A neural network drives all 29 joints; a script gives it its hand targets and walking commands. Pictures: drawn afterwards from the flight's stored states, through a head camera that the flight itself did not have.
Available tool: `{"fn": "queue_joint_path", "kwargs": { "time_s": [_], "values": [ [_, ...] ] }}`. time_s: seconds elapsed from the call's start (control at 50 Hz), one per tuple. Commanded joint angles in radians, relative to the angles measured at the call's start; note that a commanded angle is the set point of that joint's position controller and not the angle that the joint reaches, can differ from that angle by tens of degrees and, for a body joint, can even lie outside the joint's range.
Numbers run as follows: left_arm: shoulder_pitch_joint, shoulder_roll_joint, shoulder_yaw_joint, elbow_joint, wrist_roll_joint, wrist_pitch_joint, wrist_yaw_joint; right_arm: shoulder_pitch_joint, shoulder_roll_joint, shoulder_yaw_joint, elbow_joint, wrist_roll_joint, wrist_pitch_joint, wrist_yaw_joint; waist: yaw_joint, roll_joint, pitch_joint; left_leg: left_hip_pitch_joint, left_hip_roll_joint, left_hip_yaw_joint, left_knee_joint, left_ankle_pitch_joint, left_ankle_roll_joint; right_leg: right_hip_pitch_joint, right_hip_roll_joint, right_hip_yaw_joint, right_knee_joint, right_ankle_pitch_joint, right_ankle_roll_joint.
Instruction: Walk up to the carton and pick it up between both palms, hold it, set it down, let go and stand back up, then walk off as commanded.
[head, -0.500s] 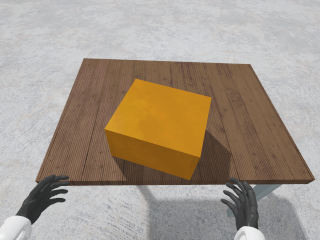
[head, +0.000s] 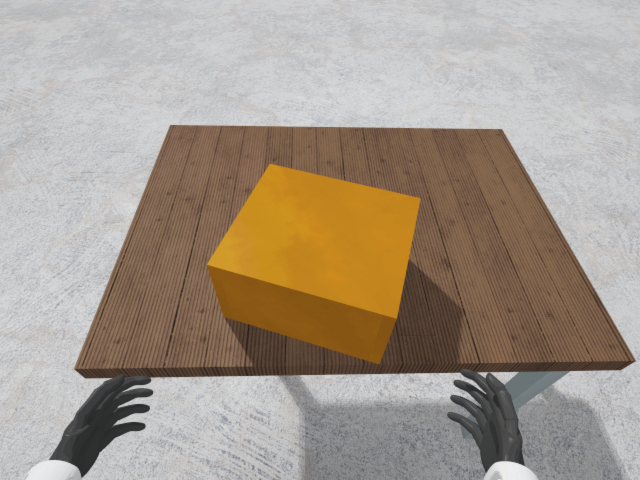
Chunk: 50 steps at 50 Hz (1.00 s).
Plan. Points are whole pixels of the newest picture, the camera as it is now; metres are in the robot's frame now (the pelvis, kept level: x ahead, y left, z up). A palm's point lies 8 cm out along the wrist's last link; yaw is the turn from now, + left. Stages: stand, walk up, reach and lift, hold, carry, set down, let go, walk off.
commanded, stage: set down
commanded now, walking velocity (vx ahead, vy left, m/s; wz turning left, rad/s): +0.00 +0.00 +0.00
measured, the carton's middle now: (321, 257) +0.46 +0.00 -0.05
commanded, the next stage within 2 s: let go in 1.18 s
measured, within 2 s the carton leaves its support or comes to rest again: neither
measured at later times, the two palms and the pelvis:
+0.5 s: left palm (121, 448) +0.17 +0.24 -0.04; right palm (513, 449) +0.16 -0.23 -0.04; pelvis +0.00 -0.02 +0.00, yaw +0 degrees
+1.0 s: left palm (141, 463) +0.16 +0.22 -0.06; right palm (507, 453) +0.16 -0.23 -0.07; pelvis +0.00 -0.02 +0.00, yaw +0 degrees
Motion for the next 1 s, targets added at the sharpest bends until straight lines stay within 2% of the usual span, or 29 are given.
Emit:
{"fn": "queue_joint_path", "kwargs": {
  "time_s": [0.0, 0.02, 0.08, 0.1, 0.14, 0.18, 0.2, 0.22, 0.24, 0.26, 0.3, 0.32, 0.38, 0.4, 0.42, 0.44, 0.46, 0.54, 0.56, 0.62, 0.66, 0.72, 0.78, 0.82, 0.86, 0.88, 0.9, 0.94, 0.98],
  "values": [
    [-0.133, 0.079, 0.109, -0.089, 0.029, -0.017, 0.036, -0.11, -0.095, -0.059, -0.027, -0.126, -0.056, 0.027, 0.081, 0.119, -0.051, -0.002, 0.039, 0.002, -0.215, 0.204, -0.059, 0.112, 0.025, 0.038, -0.078, 0.003, -0.075],
    [-0.126, 0.086, 0.122, -0.051, 0.037, -0.009, 0.024, -0.098, -0.079, -0.054, -0.02, -0.133, -0.048, 0.02, 0.075, 0.085, -0.037, -0.001, 0.036, 0.014, -0.221, 0.183, -0.051, 0.125, 0.016, 0.043, -0.088, 0.013, -0.07],
    [-0.11, 0.093, 0.136, -0.031, 0.034, -0.001, 0.013, -0.072, -0.061, -0.039, -0.024, -0.128, -0.04, 0.013, 0.079, 0.064, -0.065, 0.017, 0.017, 0.039, -0.204, 0.2, -0.045, 0.133, 0.004, 0.056, -0.103, 0.025, -0.059],
    [-0.127, 0.074, 0.133, 0.003, 0.054, 0.015, 0.018, -0.112, -0.092, -0.054, 0.026, -0.13, -0.028, 0.023, 0.096, 0.075, -0.047, 0.03, 0.032, 0.03, -0.218, 0.179, -0.048, 0.111, 0.018, 0.041, -0.102, -0.012, -0.066],
    [-0.144, 0.056, 0.126, 0.002, 0.077, 0.045, 0.029, -0.138, -0.104, -0.06, 0.051, -0.134, -0.022, 0.036, 0.088, 0.11, -0.046, 0.021, 0.036, 0.024, -0.239, 0.144, -0.049, 0.097, 0.02, 0.031, -0.096, -0.043, -0.066],
    [-0.158, 0.07, 0.125, 0.0, 0.061, 0.048, 0.03, -0.153, -0.11, -0.075, 0.026, -0.148, -0.032, 0.039, 0.088, 0.07, -0.063, 0.024, 0.036, 0.032, -0.234, 0.14, -0.046, 0.095, 0.018, 0.032, -0.107, -0.047, -0.063],
    [-0.158, 0.025, 0.091, -0.016, 0.064, 0.063, 0.044, -0.181, -0.137, -0.092, 0.045, -0.141, -0.043, 0.061, 0.088, 0.101, -0.074, 0.028, 0.036, 0.02, -0.238, 0.145, -0.055, 0.068, 0.041, 0.01, -0.09, -0.066, -0.07],
    [-0.148, 0.027, 0.099, -0.007, 0.066, 0.052, 0.04, -0.161, -0.125, -0.085, 0.057, -0.148, -0.053, 0.055, 0.082, 0.062, -0.081, 0.022, 0.032, 0.029, -0.228, 0.156, -0.051, 0.091, 0.035, 0.014, -0.093, -0.037, -0.063],
    [-0.129, 0.013, 0.102, 0.01, 0.086, 0.063, 0.046, -0.148, -0.138, -0.094, 0.093, -0.157, -0.057, 0.067, 0.079, 0.068, -0.06, 0.048, 0.033, 0.031, -0.231, 0.182, -0.059, 0.072, 0.04, 0.012, -0.097, -0.024, -0.065],
    [-0.108, 0.029, 0.12, -0.012, 0.084, 0.06, 0.036, -0.107, -0.122, -0.069, 0.053, -0.148, -0.065, 0.056, 0.078, 0.046, -0.085, 0.055, 0.023, 0.043, -0.219, 0.235, -0.054, 0.105, 0.028, 0.027, -0.101, 0.045, -0.058],
    [-0.126, 0.013, 0.118, 0.011, 0.119, 0.067, 0.054, -0.149, -0.136, -0.067, 0.122, -0.15, -0.077, 0.08, 0.079, 0.1, -0.089, 0.074, 0.023, 0.04, -0.216, 0.254, -0.07, 0.07, 0.033, 0.014, -0.098, 0.034, -0.06],
    [-0.103, -0.006, 0.116, 0.017, 0.126, 0.063, 0.061, -0.141, -0.143, -0.068, 0.126, -0.143, -0.097, 0.088, 0.093, 0.08, -0.105, 0.085, 0.026, 0.027, -0.211, 0.301, -0.07, 0.101, 0.043, 0.008, -0.096, 0.063, -0.067],
    [-0.129, -0.004, 0.119, 0.053, 0.122, 0.065, 0.06, -0.162, -0.151, -0.086, 0.139, -0.177, -0.123, 0.09, 0.064, 0.019, -0.111, 0.074, 0.018, 0.042, -0.203, 0.276, -0.06, 0.084, 0.04, 0.003, -0.098, 0.081, -0.051],
    [-0.143, -0.002, 0.121, 0.019, 0.13, 0.067, 0.063, -0.153, -0.13, -0.073, 0.142, -0.173, -0.125, 0.09, 0.062, 0.049, -0.111, 0.074, 0.017, 0.048, -0.201, 0.286, -0.063, 0.095, 0.032, 0.013, -0.095, 0.099, -0.049],
    [-0.12, -0.019, 0.12, 0.047, 0.147, 0.075, 0.072, -0.162, -0.143, -0.071, 0.19, -0.168, -0.133, 0.103, 0.075, 0.076, -0.12, 0.106, 0.015, 0.051, -0.199, 0.305, -0.072, 0.073, 0.036, 0.002, -0.095, 0.093, -0.057],
    [-0.118, -0.024, 0.115, 0.024, 0.143, 0.069, 0.074, -0.152, -0.142, -0.07, 0.181, -0.164, -0.142, 0.099, 0.075, 0.037, -0.116, 0.111, 0.015, 0.045, -0.2, 0.327, -0.069, 0.068, 0.043, 0.002, -0.1, 0.105, -0.052],
    [-0.104, -0.04, 0.115, 0.035, 0.164, 0.075, 0.083, -0.153, -0.149, -0.072, 0.216, -0.167, -0.148, 0.109, 0.072, 0.067, -0.112, 0.121, 0.02, 0.04, -0.203, 0.346, -0.078, 0.068, 0.046, -0.007, -0.1, 0.124, -0.06],
    [-0.142, -0.034, 0.128, 0.075, 0.175, 0.075, 0.084, -0.177, -0.143, -0.06, 0.224, -0.188, -0.169, 0.113, 0.071, -0.001, -0.132, 0.13, 0.011, 0.055, -0.195, 0.301, -0.055, 0.066, 0.038, -0.005, -0.11, 0.129, -0.041],
    [-0.141, -0.037, 0.122, 0.052, 0.168, 0.071, 0.088, -0.163, -0.116, -0.052, 0.218, -0.191, -0.178, 0.108, 0.059, 0.001, -0.133, 0.112, 0.01, 0.059, -0.197, 0.29, -0.051, 0.076, 0.029, -0.001, -0.11, 0.143, -0.038],
    [-0.153, -0.059, 0.131, 0.081, 0.21, 0.095, 0.104, -0.205, -0.161, -0.071, 0.288, -0.199, -0.179, 0.13, 0.075, 0.046, -0.126, 0.123, 0.017, 0.052, -0.207, 0.289, -0.061, 0.053, 0.042, -0.015, -0.103, 0.12, -0.048],
    [-0.162, -0.075, 0.105, 0.083, 0.191, 0.097, 0.105, -0.21, -0.141, -0.068, 0.29, -0.216, -0.188, 0.127, 0.05, 0.019, -0.124, 0.121, 0.018, 0.059, -0.207, 0.275, -0.058, 0.057, 0.037, -0.012, -0.113, 0.115, -0.047],
    [-0.123, -0.093, 0.105, 0.094, 0.223, 0.112, 0.121, -0.202, -0.171, -0.076, 0.353, -0.216, -0.189, 0.141, 0.055, 0.039, -0.147, 0.146, 0.02, 0.052, -0.208, 0.323, -0.065, 0.058, 0.048, -0.026, -0.107, 0.148, -0.051],
    [-0.146, -0.116, 0.097, 0.109, 0.225, 0.125, 0.118, -0.228, -0.15, -0.065, 0.349, -0.224, -0.202, 0.144, 0.042, 0.004, -0.148, 0.162, 0.014, 0.064, -0.198, 0.318, -0.061, 0.049, 0.042, -0.025, -0.124, 0.161, -0.042],
    [-0.131, -0.138, 0.096, 0.109, 0.256, 0.131, 0.131, -0.216, -0.172, -0.068, 0.387, -0.223, -0.207, 0.159, 0.04, 0.045, -0.128, 0.167, 0.015, 0.057, -0.206, 0.345, -0.072, 0.038, 0.046, -0.029, -0.12, 0.165, -0.052],
    [-0.146, -0.135, 0.09, 0.113, 0.243, 0.135, 0.132, -0.243, -0.174, -0.078, 0.393, -0.236, -0.219, 0.16, 0.035, 0.001, -0.151, 0.175, 0.02, 0.061, -0.2, 0.339, -0.066, 0.041, 0.048, -0.03, -0.122, 0.169, -0.046],
    [-0.159, -0.149, 0.084, 0.097, 0.261, 0.136, 0.153, -0.263, -0.2, -0.094, 0.427, -0.24, -0.215, 0.173, 0.033, 0.058, -0.148, 0.188, 0.027, 0.054, -0.209, 0.333, -0.077, -0.001, 0.058, -0.048, -0.115, 0.139, -0.055],
    [-0.138, -0.14, 0.094, 0.086, 0.249, 0.132, 0.14, -0.242, -0.169, -0.067, 0.402, -0.235, -0.217, 0.161, 0.034, 0.004, -0.13, 0.176, 0.019, 0.066, -0.201, 0.352, -0.065, 0.034, 0.043, -0.029, -0.128, 0.194, -0.045],
    [-0.164, -0.159, 0.079, 0.089, 0.264, 0.135, 0.158, -0.281, -0.19, -0.09, 0.447, -0.242, -0.219, 0.18, 0.034, 0.055, -0.153, 0.166, 0.03, 0.062, -0.205, 0.321, -0.073, 0.03, 0.052, -0.04, -0.106, 0.15, -0.053],
    [-0.153, -0.171, 0.081, 0.132, 0.274, 0.154, 0.157, -0.28, -0.194, -0.083, 0.467, -0.248, -0.215, 0.184, 0.036, 0.022, -0.121, 0.161, 0.026, 0.07, -0.214, 0.326, -0.069, 0.029, 0.054, -0.044, -0.117, 0.152, -0.048]
  ]
}}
